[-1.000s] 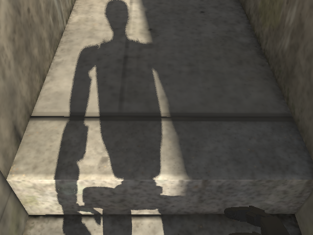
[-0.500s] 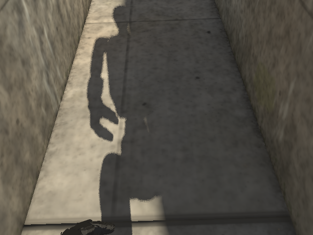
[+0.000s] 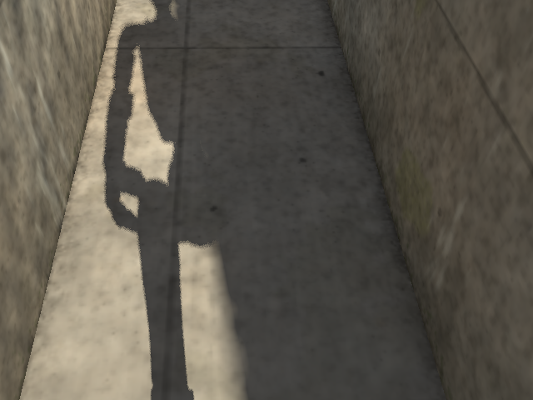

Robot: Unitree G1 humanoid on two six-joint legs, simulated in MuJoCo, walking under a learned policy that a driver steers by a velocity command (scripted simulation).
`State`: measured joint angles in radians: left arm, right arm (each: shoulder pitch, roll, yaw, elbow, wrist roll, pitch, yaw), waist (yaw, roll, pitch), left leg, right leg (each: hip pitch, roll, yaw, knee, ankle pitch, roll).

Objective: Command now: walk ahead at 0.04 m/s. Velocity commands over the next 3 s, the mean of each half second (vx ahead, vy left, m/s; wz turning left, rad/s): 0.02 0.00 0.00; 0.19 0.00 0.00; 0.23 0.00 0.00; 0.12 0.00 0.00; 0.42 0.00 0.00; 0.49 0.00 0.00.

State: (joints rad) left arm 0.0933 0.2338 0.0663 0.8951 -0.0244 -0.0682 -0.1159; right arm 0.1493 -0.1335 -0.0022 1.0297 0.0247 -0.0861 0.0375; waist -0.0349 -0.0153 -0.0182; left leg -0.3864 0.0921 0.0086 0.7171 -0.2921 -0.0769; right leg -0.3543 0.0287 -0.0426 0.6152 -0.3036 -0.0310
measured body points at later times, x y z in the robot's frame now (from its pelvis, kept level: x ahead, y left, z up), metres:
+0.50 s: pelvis -0.03 +0.02 +0.00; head -0.03 +0.02 +0.45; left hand +0.07 +0.23 -0.14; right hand +0.09 -0.19 -0.14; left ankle -0.01 +0.15 -0.72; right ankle +0.01 -0.11 -0.72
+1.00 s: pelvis +0.01 +0.03 +0.01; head +0.01 +0.03 +0.46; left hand +0.04 +0.27 -0.14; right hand +0.01 -0.21 -0.14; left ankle -0.01 +0.14 -0.72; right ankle +0.00 -0.09 -0.71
